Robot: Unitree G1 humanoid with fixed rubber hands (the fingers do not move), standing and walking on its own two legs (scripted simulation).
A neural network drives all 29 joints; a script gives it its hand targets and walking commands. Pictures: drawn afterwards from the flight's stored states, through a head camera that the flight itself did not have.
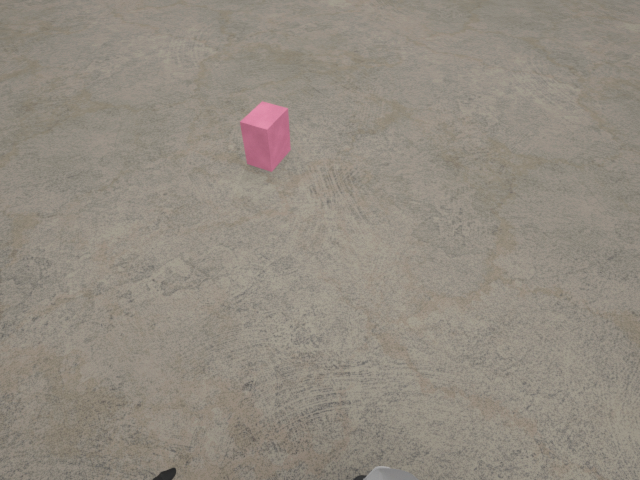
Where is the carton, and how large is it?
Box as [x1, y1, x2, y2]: [240, 101, 290, 171]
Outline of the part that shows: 262,101 240,121 247,163 271,171 290,149 287,108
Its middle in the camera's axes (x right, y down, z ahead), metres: -0.27 -0.48 +1.88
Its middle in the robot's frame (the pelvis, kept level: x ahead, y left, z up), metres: +1.67 +0.12 -0.64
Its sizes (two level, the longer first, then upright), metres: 0.194 0.141 0.238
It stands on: the floor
